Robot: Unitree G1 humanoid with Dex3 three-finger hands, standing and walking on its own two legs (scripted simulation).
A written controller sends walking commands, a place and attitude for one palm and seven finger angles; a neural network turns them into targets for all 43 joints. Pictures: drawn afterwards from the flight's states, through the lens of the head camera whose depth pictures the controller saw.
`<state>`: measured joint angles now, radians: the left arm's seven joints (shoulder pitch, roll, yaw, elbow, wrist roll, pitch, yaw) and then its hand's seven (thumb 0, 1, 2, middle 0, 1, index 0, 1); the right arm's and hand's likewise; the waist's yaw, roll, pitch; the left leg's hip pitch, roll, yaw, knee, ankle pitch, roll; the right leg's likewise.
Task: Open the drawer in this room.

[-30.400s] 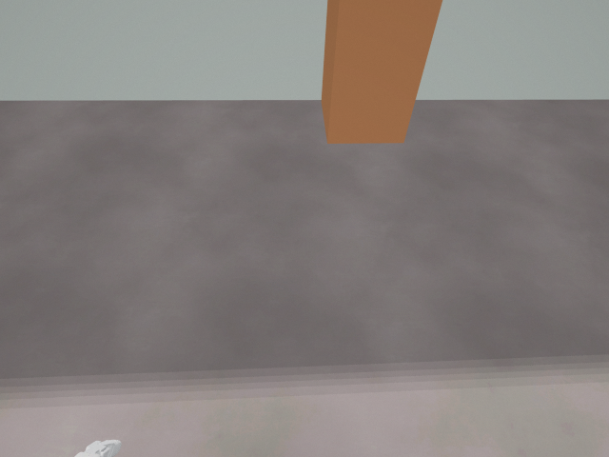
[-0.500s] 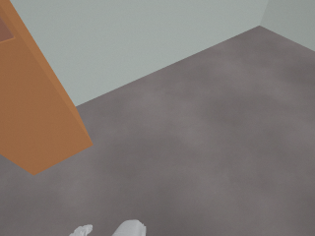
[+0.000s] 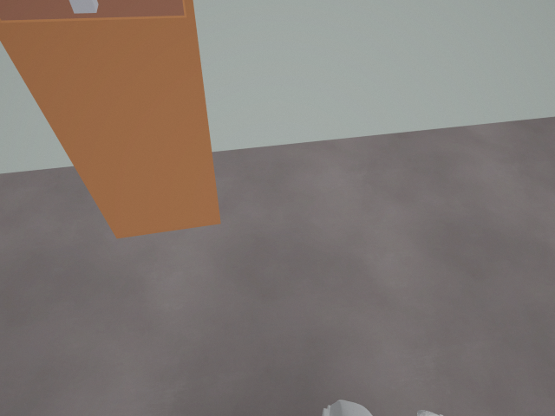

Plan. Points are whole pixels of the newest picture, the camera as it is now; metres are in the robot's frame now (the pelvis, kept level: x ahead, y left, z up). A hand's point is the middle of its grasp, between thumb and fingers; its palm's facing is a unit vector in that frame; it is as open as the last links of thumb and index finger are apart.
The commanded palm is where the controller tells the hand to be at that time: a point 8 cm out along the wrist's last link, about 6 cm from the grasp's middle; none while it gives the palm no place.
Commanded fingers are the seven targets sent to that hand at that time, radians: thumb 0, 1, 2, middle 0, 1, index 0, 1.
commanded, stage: turn to face it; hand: left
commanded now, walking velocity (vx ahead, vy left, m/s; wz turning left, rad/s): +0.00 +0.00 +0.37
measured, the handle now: out of the picture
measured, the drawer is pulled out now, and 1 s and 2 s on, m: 0.00 0.00 0.00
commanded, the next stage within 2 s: take the last steps up to it in 0.30 s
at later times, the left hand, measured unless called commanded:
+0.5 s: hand out of the picture +0.01 +0.14 -0.15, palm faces +0.22 -0.94 -0.25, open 7.3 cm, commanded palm none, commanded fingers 0.00 0.90 0.90 -0.20 -0.30 -0.20 -0.30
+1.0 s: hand out of the picture +0.01 +0.22 -0.17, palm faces +0.29 -0.94 -0.16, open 7.4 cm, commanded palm none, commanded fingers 0.00 0.90 0.90 -0.20 -0.30 -0.20 -0.30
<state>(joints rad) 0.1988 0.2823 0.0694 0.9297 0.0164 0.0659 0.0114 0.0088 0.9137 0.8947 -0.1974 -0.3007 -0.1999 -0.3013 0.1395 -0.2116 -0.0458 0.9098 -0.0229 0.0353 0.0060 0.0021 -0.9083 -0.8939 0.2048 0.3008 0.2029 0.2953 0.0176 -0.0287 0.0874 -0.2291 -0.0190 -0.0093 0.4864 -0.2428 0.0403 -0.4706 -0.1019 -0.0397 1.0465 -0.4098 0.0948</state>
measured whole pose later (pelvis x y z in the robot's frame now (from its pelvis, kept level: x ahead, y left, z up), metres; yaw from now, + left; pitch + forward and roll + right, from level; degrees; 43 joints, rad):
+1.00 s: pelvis +0.04 +0.04 +0.00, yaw +14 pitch -2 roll +0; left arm 0.27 0.19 0.05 1.07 0.03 0.02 -0.01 0.01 0.91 0.89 -0.20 -0.30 -0.20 -0.30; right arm 0.39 -0.12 -0.03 1.10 -0.02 -0.05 -0.02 0.00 -0.93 -0.89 0.20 0.30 0.20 0.30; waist 0.01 -0.03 0.04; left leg 0.04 -0.03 0.10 0.28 -0.29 0.05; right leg -0.60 -0.11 -0.07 1.06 -0.21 0.05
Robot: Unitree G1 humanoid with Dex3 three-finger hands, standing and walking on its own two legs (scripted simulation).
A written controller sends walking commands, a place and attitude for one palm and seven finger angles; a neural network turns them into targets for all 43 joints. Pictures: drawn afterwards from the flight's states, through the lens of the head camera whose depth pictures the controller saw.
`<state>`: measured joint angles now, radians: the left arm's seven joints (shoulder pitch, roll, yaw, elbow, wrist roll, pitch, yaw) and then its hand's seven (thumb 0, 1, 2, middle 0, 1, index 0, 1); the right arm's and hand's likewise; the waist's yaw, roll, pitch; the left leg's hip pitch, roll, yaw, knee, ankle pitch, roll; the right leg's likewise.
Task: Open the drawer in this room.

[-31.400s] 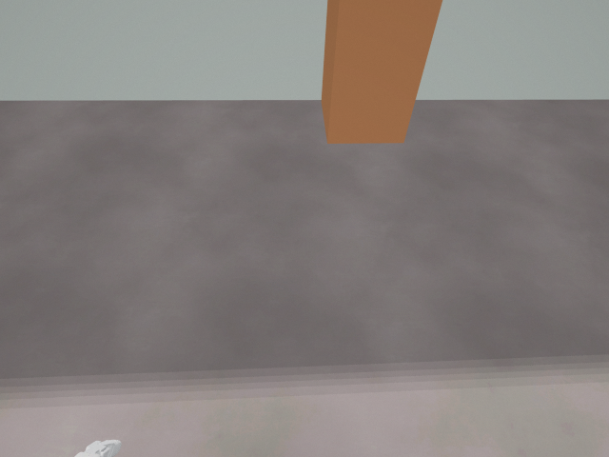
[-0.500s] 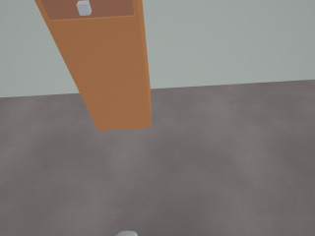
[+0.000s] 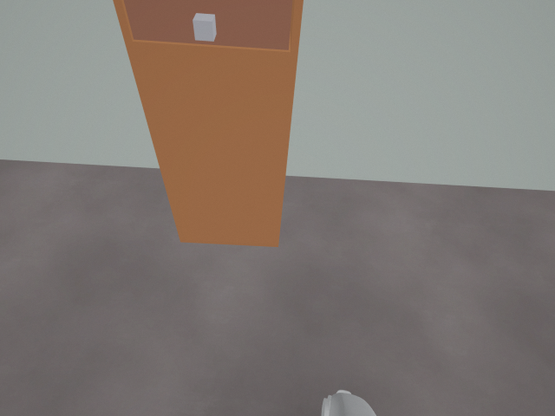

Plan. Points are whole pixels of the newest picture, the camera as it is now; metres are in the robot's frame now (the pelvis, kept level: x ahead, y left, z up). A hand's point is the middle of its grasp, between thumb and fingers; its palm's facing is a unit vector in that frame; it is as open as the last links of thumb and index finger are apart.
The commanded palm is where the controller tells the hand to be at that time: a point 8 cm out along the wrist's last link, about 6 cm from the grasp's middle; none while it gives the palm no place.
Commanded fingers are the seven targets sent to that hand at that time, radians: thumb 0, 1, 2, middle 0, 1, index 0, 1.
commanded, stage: take the last steps up to it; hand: left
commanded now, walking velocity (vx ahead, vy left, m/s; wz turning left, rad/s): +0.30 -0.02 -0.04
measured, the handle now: (206, 23) +0.87 +0.24 +0.17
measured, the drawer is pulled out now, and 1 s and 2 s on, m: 0.00 0.00 0.00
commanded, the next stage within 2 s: come to a stop and stand still in 0.62 s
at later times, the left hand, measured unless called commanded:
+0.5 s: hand (204, 359) +0.24 +0.15 -0.17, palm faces +0.03 -0.98 -0.22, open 7.1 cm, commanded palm none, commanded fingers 0.00 0.90 0.90 -0.20 -0.30 -0.20 -0.30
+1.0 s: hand (185, 313) +0.33 +0.21 -0.19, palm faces +0.04 -0.99 -0.17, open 7.3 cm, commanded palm none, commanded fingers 0.00 0.90 0.90 -0.20 -0.30 -0.20 -0.30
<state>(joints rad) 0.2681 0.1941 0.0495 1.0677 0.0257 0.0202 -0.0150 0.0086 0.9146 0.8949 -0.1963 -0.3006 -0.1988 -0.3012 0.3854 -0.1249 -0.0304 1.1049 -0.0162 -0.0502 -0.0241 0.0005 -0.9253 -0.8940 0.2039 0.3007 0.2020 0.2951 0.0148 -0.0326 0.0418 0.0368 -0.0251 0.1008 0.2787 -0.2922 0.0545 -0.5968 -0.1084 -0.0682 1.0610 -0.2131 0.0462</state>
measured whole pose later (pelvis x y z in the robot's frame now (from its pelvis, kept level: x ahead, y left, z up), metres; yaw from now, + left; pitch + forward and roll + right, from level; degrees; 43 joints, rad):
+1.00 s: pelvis +0.32 +0.02 +0.00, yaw -1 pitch +0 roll -2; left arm 0.23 0.20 0.06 1.07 0.02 0.05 0.03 0.00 0.91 0.89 -0.20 -0.30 -0.20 -0.30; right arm 0.15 -0.14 -0.04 1.05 -0.02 -0.01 -0.06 -0.02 -0.95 -0.89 0.21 0.30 0.20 0.30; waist 0.02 -0.05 0.09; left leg -0.22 0.04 0.16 0.42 -0.20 0.07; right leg -0.48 -0.04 0.00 1.11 -0.38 0.06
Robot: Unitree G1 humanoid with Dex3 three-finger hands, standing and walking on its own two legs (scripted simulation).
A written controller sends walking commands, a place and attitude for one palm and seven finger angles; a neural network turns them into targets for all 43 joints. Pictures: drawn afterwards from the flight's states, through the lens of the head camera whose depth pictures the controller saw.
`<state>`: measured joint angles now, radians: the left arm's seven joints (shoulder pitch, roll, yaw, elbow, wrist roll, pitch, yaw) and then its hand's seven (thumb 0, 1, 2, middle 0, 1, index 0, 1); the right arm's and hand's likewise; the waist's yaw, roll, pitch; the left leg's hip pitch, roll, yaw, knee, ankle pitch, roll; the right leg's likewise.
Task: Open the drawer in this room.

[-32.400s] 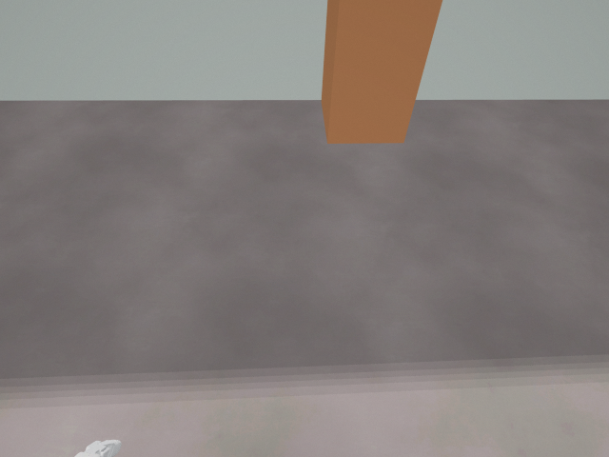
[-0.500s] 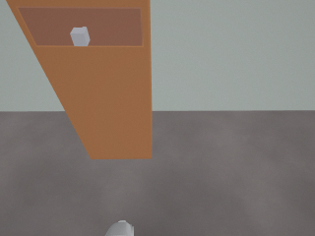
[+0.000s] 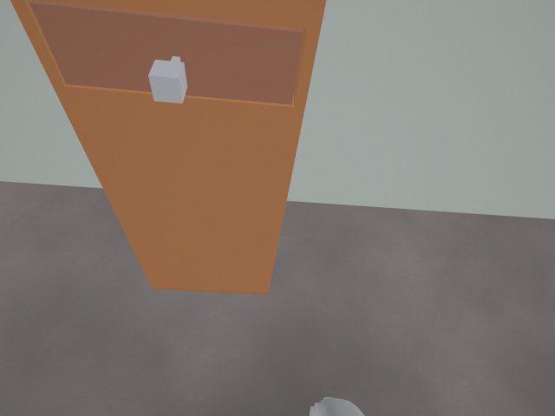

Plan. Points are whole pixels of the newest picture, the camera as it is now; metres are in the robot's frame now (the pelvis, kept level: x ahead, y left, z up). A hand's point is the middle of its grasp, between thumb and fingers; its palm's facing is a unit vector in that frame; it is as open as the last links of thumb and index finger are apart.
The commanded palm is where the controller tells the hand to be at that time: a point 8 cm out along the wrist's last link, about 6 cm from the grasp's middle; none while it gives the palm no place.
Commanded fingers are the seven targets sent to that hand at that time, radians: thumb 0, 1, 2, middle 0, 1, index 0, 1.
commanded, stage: come to a stop and stand still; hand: left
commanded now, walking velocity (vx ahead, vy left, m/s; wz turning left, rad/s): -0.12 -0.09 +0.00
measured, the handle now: (171, 74) +0.55 +0.22 +0.16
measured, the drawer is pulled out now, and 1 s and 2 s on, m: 0.00 0.00 0.00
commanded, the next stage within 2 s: look again from close up in 1.14 s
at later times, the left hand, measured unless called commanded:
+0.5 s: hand out of the picture +0.05 +0.12 -0.15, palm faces +0.03 -0.96 -0.29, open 7.2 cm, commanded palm none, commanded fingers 0.00 0.90 0.90 -0.20 -0.30 -0.20 -0.30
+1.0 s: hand out of the picture -0.05 +0.15 -0.18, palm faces +0.04 -0.98 -0.20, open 7.3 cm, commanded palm none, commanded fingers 0.00 0.90 0.90 -0.20 -0.30 -0.20 -0.30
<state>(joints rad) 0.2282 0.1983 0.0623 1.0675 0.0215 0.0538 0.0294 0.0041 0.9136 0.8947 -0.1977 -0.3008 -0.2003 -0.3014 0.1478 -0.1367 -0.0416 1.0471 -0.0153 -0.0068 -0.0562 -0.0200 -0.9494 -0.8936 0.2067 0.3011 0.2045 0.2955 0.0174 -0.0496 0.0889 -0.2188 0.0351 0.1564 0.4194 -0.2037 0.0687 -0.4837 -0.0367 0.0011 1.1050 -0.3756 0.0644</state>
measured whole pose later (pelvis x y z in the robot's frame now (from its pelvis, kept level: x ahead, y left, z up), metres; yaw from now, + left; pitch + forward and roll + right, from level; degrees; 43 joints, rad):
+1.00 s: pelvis -0.03 -0.03 -0.01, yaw +0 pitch -1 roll +1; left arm 0.28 0.15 0.00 1.13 0.01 0.01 0.02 0.01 0.91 0.89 -0.20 -0.30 -0.20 -0.30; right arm 0.18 -0.17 -0.03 1.08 -0.01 0.01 -0.03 0.00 -0.94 -0.89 0.21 0.30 0.20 0.30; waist 0.02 0.01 0.04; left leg -0.16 0.01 0.04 0.45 -0.28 -0.01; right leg -0.19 -0.05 -0.04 0.49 -0.28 0.02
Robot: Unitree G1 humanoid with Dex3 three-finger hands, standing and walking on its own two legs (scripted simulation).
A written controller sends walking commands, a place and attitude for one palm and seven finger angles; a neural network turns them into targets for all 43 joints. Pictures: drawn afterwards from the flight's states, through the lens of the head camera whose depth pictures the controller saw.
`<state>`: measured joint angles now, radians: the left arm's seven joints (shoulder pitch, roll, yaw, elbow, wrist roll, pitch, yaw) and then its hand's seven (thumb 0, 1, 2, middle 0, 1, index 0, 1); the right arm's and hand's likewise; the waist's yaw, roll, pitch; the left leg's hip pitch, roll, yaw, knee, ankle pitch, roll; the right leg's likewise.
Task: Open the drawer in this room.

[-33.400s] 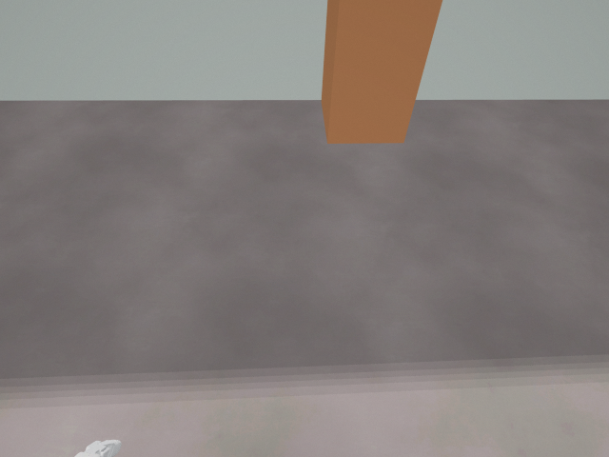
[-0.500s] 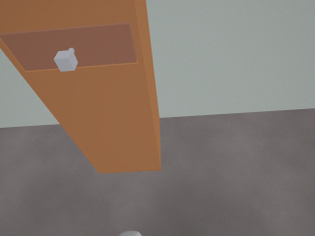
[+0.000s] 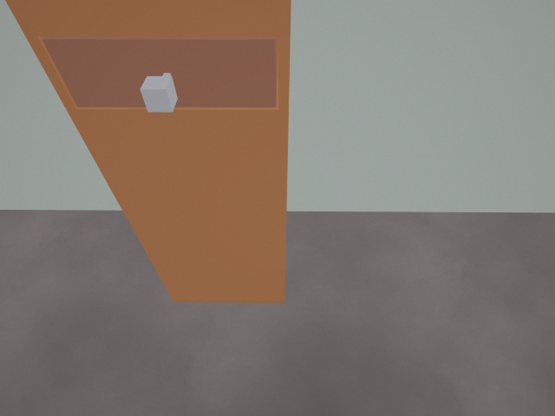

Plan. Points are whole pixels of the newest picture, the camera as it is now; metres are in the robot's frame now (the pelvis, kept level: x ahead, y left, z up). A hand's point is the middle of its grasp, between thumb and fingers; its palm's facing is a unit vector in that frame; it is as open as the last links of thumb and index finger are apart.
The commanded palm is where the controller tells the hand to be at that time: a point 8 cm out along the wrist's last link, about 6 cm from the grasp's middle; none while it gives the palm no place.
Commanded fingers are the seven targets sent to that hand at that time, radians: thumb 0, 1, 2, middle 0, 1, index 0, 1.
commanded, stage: come to a stop and stand still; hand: left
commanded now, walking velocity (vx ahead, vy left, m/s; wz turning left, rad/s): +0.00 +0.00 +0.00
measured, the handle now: (162, 87) +0.58 +0.25 +0.17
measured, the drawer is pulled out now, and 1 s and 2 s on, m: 0.00 0.00 0.00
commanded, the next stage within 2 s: look again from close up in 0.14 s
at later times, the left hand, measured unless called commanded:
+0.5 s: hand out of the picture +0.04 +0.19 -0.18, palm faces +0.00 -0.97 -0.23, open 7.3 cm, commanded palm none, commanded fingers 0.00 0.90 0.90 -0.20 -0.30 -0.20 -0.30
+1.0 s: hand out of the picture +0.00 +0.17 -0.18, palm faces +0.03 -0.98 -0.19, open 7.3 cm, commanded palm none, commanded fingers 0.00 0.90 0.90 -0.20 -0.30 -0.20 -0.30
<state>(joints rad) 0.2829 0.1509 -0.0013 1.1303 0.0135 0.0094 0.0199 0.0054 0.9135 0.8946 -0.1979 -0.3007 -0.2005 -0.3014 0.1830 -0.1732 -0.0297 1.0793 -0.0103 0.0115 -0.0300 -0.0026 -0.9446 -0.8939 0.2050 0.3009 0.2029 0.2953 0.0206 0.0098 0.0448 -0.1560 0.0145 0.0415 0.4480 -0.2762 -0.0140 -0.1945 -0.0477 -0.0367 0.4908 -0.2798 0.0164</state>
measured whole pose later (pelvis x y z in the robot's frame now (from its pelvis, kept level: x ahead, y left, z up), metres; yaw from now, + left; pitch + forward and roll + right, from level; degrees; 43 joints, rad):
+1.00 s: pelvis +0.01 +0.00 -0.01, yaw +1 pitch -1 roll +0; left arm 0.31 0.15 0.00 1.09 0.02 0.00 0.02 0.00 0.91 0.89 -0.20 -0.30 -0.20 -0.30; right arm 0.30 -0.16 0.00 1.09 -0.03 0.00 -0.01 0.00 -0.91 -0.89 0.20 0.30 0.20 0.29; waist 0.00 0.01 0.02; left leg -0.20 0.02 0.03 0.56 -0.35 0.00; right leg -0.22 -0.04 -0.05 0.56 -0.33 0.01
